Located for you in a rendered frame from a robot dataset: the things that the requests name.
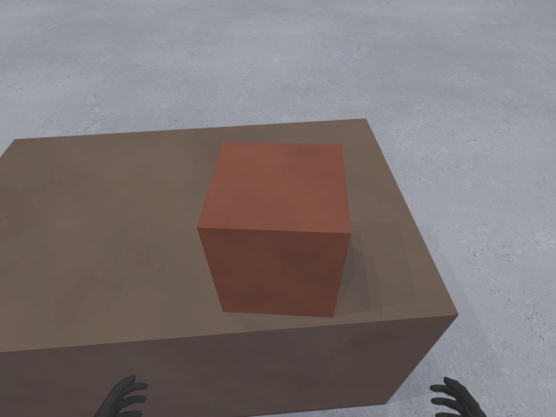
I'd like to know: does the left robot hand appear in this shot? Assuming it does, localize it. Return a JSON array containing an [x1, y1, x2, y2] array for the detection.
[[94, 374, 148, 417]]

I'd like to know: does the carton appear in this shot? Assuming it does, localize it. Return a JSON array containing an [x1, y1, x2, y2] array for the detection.
[[197, 142, 351, 318]]

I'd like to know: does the pedestal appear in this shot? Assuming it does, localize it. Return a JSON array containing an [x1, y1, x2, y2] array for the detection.
[[0, 118, 459, 417]]

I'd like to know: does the right robot hand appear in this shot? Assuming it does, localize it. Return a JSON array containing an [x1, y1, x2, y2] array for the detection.
[[430, 377, 487, 417]]

